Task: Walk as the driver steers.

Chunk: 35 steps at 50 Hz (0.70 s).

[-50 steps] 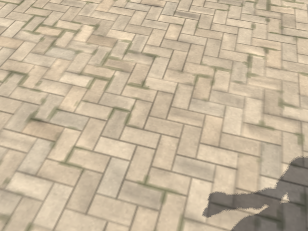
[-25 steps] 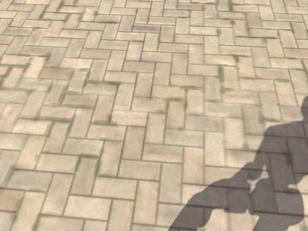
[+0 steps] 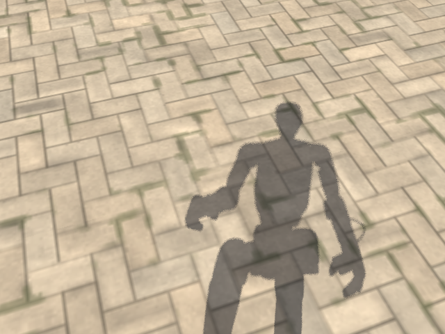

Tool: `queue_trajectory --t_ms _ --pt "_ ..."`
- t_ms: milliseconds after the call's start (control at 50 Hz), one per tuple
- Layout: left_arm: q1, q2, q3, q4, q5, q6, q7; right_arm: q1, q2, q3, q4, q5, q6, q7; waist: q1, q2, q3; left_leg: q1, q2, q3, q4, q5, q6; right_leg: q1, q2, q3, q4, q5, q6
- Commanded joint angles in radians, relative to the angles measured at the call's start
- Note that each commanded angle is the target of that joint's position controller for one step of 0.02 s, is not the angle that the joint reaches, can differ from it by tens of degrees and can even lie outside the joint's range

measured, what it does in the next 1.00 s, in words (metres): walks ahead: right foot, then left foot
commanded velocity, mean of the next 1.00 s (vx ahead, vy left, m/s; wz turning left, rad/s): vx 0.12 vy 0.00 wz -0.14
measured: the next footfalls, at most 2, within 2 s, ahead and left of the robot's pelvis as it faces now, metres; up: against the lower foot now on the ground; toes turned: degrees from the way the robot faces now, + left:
right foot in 0.12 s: +0.23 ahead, -0.11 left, +0.00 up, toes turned -7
left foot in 0.56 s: +0.23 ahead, +0.09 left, +0.00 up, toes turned -5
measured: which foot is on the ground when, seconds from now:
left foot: down 0.00-0.12, up 0.14-0.54, down 0.56-1.00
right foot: up 0.00-0.10, down 0.12-1.00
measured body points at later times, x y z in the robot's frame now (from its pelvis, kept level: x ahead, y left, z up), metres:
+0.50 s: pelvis +0.16 -0.04 +0.00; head +0.17 -0.05 +0.45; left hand +0.26 +0.20 -0.13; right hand +0.21 -0.29 -0.15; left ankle +0.20 +0.10 -0.72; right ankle +0.19 -0.10 -0.74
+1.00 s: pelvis +0.19 -0.01 +0.00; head +0.19 -0.01 +0.45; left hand +0.23 +0.22 -0.15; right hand +0.18 -0.24 -0.15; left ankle +0.19 +0.09 -0.74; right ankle +0.19 -0.10 -0.74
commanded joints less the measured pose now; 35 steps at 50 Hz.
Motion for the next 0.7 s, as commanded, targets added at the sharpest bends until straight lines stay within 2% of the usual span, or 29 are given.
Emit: queue_trajectory --t_ms 20,60,80,100,120,140,160,180,200,220,240,260,320,360,440,500,540,560,580,600,620,660,700 --pt "-0.114 0.025 -0.005 -0.098 0.006 -0.017 -0.007 -0.006 -0.146 -0.032 -0.040 0.002 -0.007 -0.008 0.008 0.128 0.059 -0.033 0.259 -0.052 -0.046 0.520 0.103 0.054 0.017 -0.062 -0.129 -0.011 -0.030" --pt "-0.079 0.025 -0.003 -0.089 0.018 -0.025 0.005 0.014 -0.163 -0.033 -0.018 0.004 0.007 -0.013 0.025 0.140 0.032 0.012 0.257 -0.024 0.083 0.863 0.088 0.146 0.080 -0.099 -0.188 -0.087 -0.058" --pt "-0.007 0.035 0.002 -0.066 0.024 -0.033 0.013 0.015 -0.178 -0.035 -0.010 0.007 0.013 -0.017 0.053 0.154 -0.013 0.026 0.250 -0.016 0.194 0.995 0.079 0.228 0.119 -0.103 -0.222 -0.104 -0.077" --pt "0.127 0.053 0.013 -0.020 0.033 -0.046 0.023 0.006 -0.184 -0.034 -0.009 0.014 0.019 -0.021 0.112 0.140 -0.087 -0.009 0.230 -0.001 0.366 0.968 0.061 0.390 0.147 -0.087 -0.303 -0.033 -0.099" --pt "0.255 0.099 0.029 0.023 0.047 -0.058 0.038 0.003 -0.171 -0.028 -0.021 0.021 0.017 -0.020 0.171 0.089 -0.176 -0.150 0.192 0.014 0.587 0.735 0.033 0.618 0.086 -0.018 -0.352 0.145 -0.126" --pt "0.281 0.215 0.052 0.017 0.048 -0.062 0.053 0.083 -0.035 0.005 -0.080 0.032 0.016 -0.007 0.116 -0.166 -0.348 -0.518 0.070 0.019 0.967 -0.199 -0.016 1.007 -0.289 0.376 -0.234 0.727 -0.254" --pt "0.344 0.227 0.064 0.006 -0.021 -0.051 0.068 0.081 -0.106 -0.008 -0.069 0.036 0.035 -0.017 0.166 -0.103 -0.531 -0.562 -0.003 -0.160 1.164 -0.358 -0.024 1.053 -0.399 0.550 -0.261 1.024 -0.364" --pt "0.286 0.180 0.051 0.013 -0.036 -0.045 0.082 0.009 -0.107 -0.010 -0.069 0.037 0.041 -0.018 0.147 -0.025 -0.430 -0.583 0.045 -0.237 1.144 -0.256 -0.020 0.944 -0.336 0.394 -0.299 1.017 -0.333" --pt "0.209 0.112 0.030 0.019 -0.040 -0.045 0.087 -0.039 -0.079 0.003 -0.075 0.034 0.038 -0.015 0.118 -0.024 -0.273 -0.599 0.073 -0.232 1.057 -0.210 -0.019 0.795 -0.284 0.308 -0.355 0.889 -0.294" --pt "0.160 0.065 0.013 0.027 -0.037 -0.044 0.090 -0.059 -0.081 0.002 -0.064 0.018 0.044 -0.014 0.083 0.010 -0.168 -0.577 0.095 -0.232 0.976 -0.179 -0.018 0.676 -0.227 0.258 -0.403 0.767 -0.243" --pt "0.125 0.041 0.002 0.030 -0.041 -0.043 0.094 -0.037 -0.084 0.000 -0.054 -0.003 0.063 -0.012 0.047 0.003 -0.121 -0.508 0.101 -0.229 0.919 -0.153 -0.024 0.568 -0.188 0.212 -0.444 0.720 -0.216" --pt "0.103 0.035 -0.004 0.032 -0.034 -0.045 0.093 0.004 -0.075 -0.001 -0.033 -0.010 0.081 -0.009 0.023 0.000 -0.121 -0.431 0.089 -0.221 0.882 -0.129 -0.028 0.497 -0.171 0.172 -0.468 0.705 -0.202" --pt "0.097 0.058 -0.002 0.055 -0.016 -0.064 0.084 0.032 -0.042 0.000 -0.010 -0.003 0.104 -0.006 -0.006 -0.005 -0.145 -0.344 0.062 -0.206 0.780 -0.076 -0.032 0.423 -0.140 0.107 -0.495 0.699 -0.200" --pt "0.093 0.047 -0.008 0.072 -0.014 -0.066 0.081 -0.006 -0.033 0.002 -0.007 -0.005 0.113 -0.010 -0.001 -0.026 -0.130 -0.329 0.063 -0.206 0.671 -0.038 -0.030 0.400 -0.121 0.091 -0.514 0.565 -0.183" --pt "0.131 0.046 -0.010 0.114 -0.008 -0.050 0.083 -0.094 -0.038 0.002 -0.003 -0.003 0.126 -0.024 0.044 -0.056 -0.091 -0.292 0.054 -0.200 0.507 -0.016 -0.023 0.372 -0.121 0.139 -0.559 0.168 -0.172" --pt "0.136 0.042 -0.013 0.139 -0.008 -0.035 0.090 -0.113 -0.030 0.005 0.011 0.000 0.120 -0.032 0.051 -0.040 -0.051 -0.249 0.041 -0.199 0.373 -0.032 -0.008 0.358 -0.129 0.191 -0.551 -0.029 -0.168" --pt "0.129 0.031 -0.019 0.153 -0.019 -0.029 0.098 -0.083 -0.019 0.013 0.034 -0.005 0.104 -0.038 0.023 0.009 -0.033 -0.133 0.052 -0.214 0.158 0.106 0.009 0.317 -0.104 0.198 -0.513 -0.095 -0.116" --pt "0.148 0.010 -0.026 0.159 -0.018 -0.032 0.099 -0.062 -0.052 0.010 0.045 -0.014 0.089 -0.042 0.032 0.052 -0.040 -0.081 0.127 -0.295 0.106 0.173 0.020 0.302 -0.076 0.193 -0.479 -0.105 -0.077" --pt "0.232 -0.009 -0.024 0.173 -0.026 -0.033 0.096 -0.098 -0.118 0.000 0.046 -0.009 0.079 -0.042 0.108 0.149 -0.026 -0.116 0.204 -0.384 0.101 0.259 0.051 0.315 0.012 0.126 -0.464 -0.150 -0.048" --pt "0.238 -0.011 -0.025 0.211 -0.027 -0.026 0.098 -0.138 -0.078 0.006 0.056 0.008 0.076 -0.031 0.100 0.166 -0.011 -0.252 0.202 -0.386 0.076 0.168 0.064 0.440 0.044 0.094 -0.483 -0.143 -0.032" --pt "0.217 0.010 -0.020 0.224 -0.024 -0.022 0.101 -0.150 -0.042 0.016 0.059 0.009 0.070 -0.025 0.089 0.146 0.007 -0.305 0.168 -0.361 0.057 0.109 0.044 0.509 0.028 0.107 -0.481 -0.096 -0.028" --pt "0.195 0.031 -0.011 0.240 -0.026 -0.022 0.101 -0.134 -0.040 0.017 0.085 0.011 0.068 -0.028 0.075 0.141 0.002 -0.276 0.119 -0.315 0.055 0.108 0.022 0.528 0.002 0.123 -0.478 -0.045 -0.038" --pt "0.195 0.016 -0.015 0.261 -0.025 -0.025 0.102 -0.113 -0.033 0.018 0.110 0.013 0.068 -0.033 0.069 0.110 0.000 -0.226 0.113 -0.305 0.063 0.137 0.024 0.503 -0.009 0.129 -0.490 -0.035 -0.038"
